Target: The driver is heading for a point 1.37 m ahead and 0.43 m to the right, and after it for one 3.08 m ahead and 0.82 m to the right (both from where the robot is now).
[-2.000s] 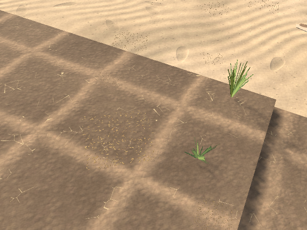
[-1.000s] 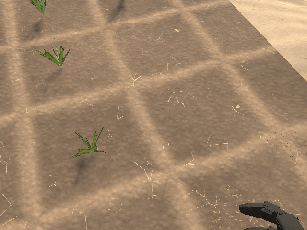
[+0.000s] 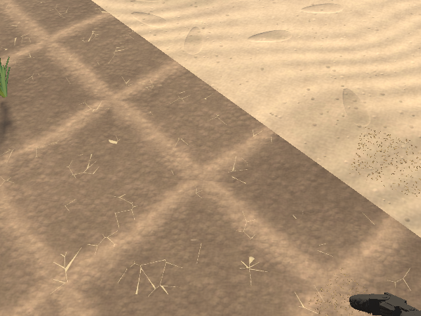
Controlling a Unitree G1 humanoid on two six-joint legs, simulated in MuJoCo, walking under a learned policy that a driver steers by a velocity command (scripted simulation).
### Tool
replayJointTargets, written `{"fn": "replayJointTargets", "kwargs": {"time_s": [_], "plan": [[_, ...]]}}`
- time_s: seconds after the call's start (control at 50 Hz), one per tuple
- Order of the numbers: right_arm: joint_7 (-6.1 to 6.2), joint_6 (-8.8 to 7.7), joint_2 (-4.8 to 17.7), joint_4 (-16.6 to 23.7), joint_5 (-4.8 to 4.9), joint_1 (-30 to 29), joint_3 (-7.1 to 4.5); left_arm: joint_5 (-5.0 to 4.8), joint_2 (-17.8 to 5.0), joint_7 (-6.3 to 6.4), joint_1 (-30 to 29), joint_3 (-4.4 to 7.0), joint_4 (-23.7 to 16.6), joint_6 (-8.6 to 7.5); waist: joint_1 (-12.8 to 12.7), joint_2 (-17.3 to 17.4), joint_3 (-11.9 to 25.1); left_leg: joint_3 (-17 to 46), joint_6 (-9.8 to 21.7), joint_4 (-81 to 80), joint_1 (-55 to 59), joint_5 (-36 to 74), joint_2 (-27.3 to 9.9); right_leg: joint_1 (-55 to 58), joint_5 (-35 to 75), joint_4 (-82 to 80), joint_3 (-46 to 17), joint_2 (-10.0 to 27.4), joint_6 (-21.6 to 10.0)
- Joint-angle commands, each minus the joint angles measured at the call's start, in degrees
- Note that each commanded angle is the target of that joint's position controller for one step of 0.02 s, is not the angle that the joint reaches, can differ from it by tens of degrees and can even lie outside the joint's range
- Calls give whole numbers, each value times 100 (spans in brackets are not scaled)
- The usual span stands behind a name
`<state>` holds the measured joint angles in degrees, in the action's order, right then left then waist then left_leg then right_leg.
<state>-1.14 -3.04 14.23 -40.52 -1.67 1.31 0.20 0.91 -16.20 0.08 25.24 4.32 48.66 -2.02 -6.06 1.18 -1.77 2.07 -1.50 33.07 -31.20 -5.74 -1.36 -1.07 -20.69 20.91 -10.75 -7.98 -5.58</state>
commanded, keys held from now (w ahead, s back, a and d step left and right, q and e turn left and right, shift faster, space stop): w+e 0.56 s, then e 0.18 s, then no key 0.26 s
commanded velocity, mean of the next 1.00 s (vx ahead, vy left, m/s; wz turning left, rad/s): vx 0.38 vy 0.00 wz -0.53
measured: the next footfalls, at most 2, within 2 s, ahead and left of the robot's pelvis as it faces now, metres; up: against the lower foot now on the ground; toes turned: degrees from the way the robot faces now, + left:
left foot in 0.04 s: +0.19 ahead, +0.12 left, +0.00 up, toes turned -4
right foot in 0.56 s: +0.38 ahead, -0.16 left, +0.00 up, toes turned -24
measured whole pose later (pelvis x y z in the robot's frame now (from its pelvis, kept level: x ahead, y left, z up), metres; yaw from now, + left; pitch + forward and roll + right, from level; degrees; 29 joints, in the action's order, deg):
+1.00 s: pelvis +0.41 -0.11 +0.01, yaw -32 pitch +0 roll -1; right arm 0.8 1.4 14.5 -43.4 -1.2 9.7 -1.5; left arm 1.0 -14.6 0.8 18.1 2.2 44.7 -0.3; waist -2.0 2.3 -3.5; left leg 0.5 -0.7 46.4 -31.2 -11.9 -2.3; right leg -7.8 -13.5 21.8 -4.9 -9.1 -6.6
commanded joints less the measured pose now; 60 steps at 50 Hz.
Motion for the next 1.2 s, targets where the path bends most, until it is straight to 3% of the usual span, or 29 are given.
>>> {"fn": "replayJointTargets", "kwargs": {"time_s": [0.02, 0.04, 0.06, 0.08, 0.1, 0.12, 0.14, 0.18, 0.26, 0.38, 0.48, 0.52, 0.54, 0.56, 0.58, 0.6, 0.62, 0.64, 0.66, 0.7, 0.78, 0.94, 1.04, 1.08, 1.1, 1.12, 1.14, 1.16, 1.2], "plan": [[115, -204, 883, 101, -1, 975, -296, -7, -1019, 3, -405, 224, -423, -108, 907, -370, 542, -67, 280, -721, 2146, -246, 252, -752, 3760, 1139, -930, 1143, -254], [208, -268, 1263, 20, -113, 1803, -402, -79, -718, -52, -394, 135, -535, -165, 1241, 204, 1245, 861, 567, -955, 3396, -1045, -706, -1310, 2899, 2546, -513, 761, -83], [281, -216, 1698, 71, -219, 2118, -487, -192, -148, -45, -52, 0, -721, -178, 1101, 1198, 1723, 3013, 976, -1424, 4628, -1666, -2206, -2862, -640, 4037, 255, -16, 85], [258, -120, 1687, 23, -107, 1928, -548, -58, -556, -19, 290, 45, -733, -109, 798, 1434, 1810, 4423, 1430, -1703, 4410, -2232, -2513, -3594, -1142, 4815, 433, 181, 53], [229, -86, 1058, 139, -60, 1538, -424, 33, -735, -15, 9, 77, -581, -27, 746, 482, 1020, 3619, 1342, -1753, 3713, -2555, -2251, -3735, -606, 5079, 403, 571, 59], [198, -94, 695, 135, -21, 1288, -335, 57, -666, -82, -358, 62, -607, -6, 747, 103, 471, 2644, 1202, -1878, 3047, -2032, -1870, -3640, -183, 4875, 491, 731, 118], [189, -111, 593, 110, -39, 1186, -302, 65, -558, -135, -456, 51, -625, 29, 650, 262, 279, 1941, 1033, -2021, 2691, -1381, -1589, -3484, 13, 4657, 554, 884, 183], [183, -202, 594, -52, 7, 1345, -306, 150, -474, -234, -493, 34, -641, 155, 580, 547, 157, 1090, 957, -2142, 2374, -262, -1305, -3304, 206, 4557, 662, 999, 290], [121, -330, 700, -222, 72, 1597, -382, 133, -372, -337, -1058, -5, -917, 239, 573, 444, 147, 366, 1112, -2388, 2521, 564, -1394, -3770, 752, 4372, 710, 1117, 415], [105, -293, 788, -423, 54, 1823, -447, 102, -164, -453, -2104, -134, -1277, 212, 763, 405, -142, -684, 972, -2465, 2622, 815, -1241, -3702, 1818, 2726, 1085, 1209, 424], [167, -163, 1026, -621, 48, 2172, -525, 155, -231, -485, -2638, -145, -1527, 204, 911, 421, -273, -1110, 784, -2037, 3202, 1608, -1461, -3241, 1126, 1703, 1624, 1018, 71], [196, -77, 1209, -685, 38, 2225, -560, 196, -316, -423, -2328, -87, -1477, 189, 740, 481, 0, -1384, 699, -1058, 3465, 3506, -1476, -2632, 501, 1464, 1852, 635, -167], [206, -22, 1271, -695, 52, 2231, -563, 220, -397, -373, -1736, -24, -1317, 146, 469, 418, 373, -1519, 663, -61, 3418, 4087, -1427, -1931, 398, 1224, 1904, 361, -317], [208, 12, 1224, -636, 60, 2203, -533, 264, -566, -291, -718, 84, -976, 89, 26, 97, 981, -1673, 509, 1352, 2788, 3522, -1265, -564, 598, 854, 1736, 247, -496], [156, -6, 770, -292, 131, 2334, -408, 292, -1219, -189, -166, 272, -930, 76, -81, -916, 1684, -1705, 187, 3325, 857, 890, -849, 1195, -118, 575, -442, 1770, -996], [116, -37, 689, 54, 66, 2073, -412, 50, -1668, -140, -331, 371, -1102, 108, 87, -1563, 2038, -917, -106, 4797, -703, -2723, 200, 1803, 1845, -195, -3184, 2961, -1638], [138, -25, 921, 132, 41, 1524, -450, -52, -1522, -88, -294, 358, -1045, 137, -67, -584, 1578, -181, -73, 4960, -1094, -2287, -126, 1573, 3693, -13, -2211, 2775, -1599], [156, -60, 727, 112, 139, 1500, -374, -63, -1225, -24, -509, 276, -960, 114, 176, -441, 999, -185, -53, 4729, -971, -1862, -303, 885, 5133, 198, -1296, 2614, -1517], [182, -49, 673, 7, 115, 1612, -354, -74, -913, 2, -757, 189, -944, 104, 438, -192, 607, -145, -35, 4184, -694, -1727, -470, 221, 5405, 167, -705, 2215, -1199], [172, 142, 706, -60, -56, 1838, -369, -99, -624, 15, -1181, 79, -1024, 97, 794, -337, 485, -109, -107, 3682, -115, -1619, -516, -584, 5395, -20, -248, 1763, -924], [162, 356, 560, -65, -22, 1803, -345, -46, -798, -5, -967, 117, -920, 31, 841, -287, 705, -221, -180, 3143, -16, -1154, -323, -791, 5948, -89, -36, 1590, -906], [196, 387, 534, 70, 37, 886, -298, -6, -626, 90, -460, -7, -662, 97, 435, -529, 494, -154, 58, 1607, -54, -445, -156, -201, 5773, 60, -138, 1625, -528], [258, 329, 501, -7, 92, 922, -271, 41, -595, 135, -532, -71, -554, 177, 434, -567, 240, -203, 290, 522, 725, -992, 105, -238, 5726, 457, -375, 1711, -535], [295, 257, 419, -162, 82, 1314, -249, -50, -545, 171, -769, -121, -543, 172, 715, -433, 231, -145, 443, -783, 1726, -202, 81, -558, 5012, 791, -429, 1540, -291], [339, 183, 561, -227, 29, 1562, -258, -87, -418, 175, -758, -182, -594, 118, 769, -61, 498, 413, 556, -1197, 2652, 1525, -466, -956, 4081, 1068, -356, 1287, -27], [364, 161, 980, -146, 36, 1602, -303, -67, -223, 175, -206, -220, -587, 108, 455, 843, 845, 1433, 1071, -896, 3317, 4043, -1626, -1348, 1271, 1719, 75, 695, 164], [338, 235, 787, -164, 157, 1497, -247, -82, -312, 206, 14, -180, -367, 256, 558, 1147, 1114, 1947, 1882, -912, 3036, 4424, -2106, -1386, -1135, 2066, 447, 237, 248], [295, 235, 568, -154, 124, 1427, -166, -31, -475, 212, -371, -155, -361, 355, 666, 820, 800, 2047, 1994, -1220, 2695, 3671, -2036, -1563, -1515, 2503, 460, 286, 303], [296, 252, 462, -179, 52, 1033, -91, -39, -369, 160, -734, -162, -331, 466, 529, 460, 479, 1461, 1612, -1551, 2089, 2203, -1528, -1395, -1170, 2594, 438, 412, 466]]}}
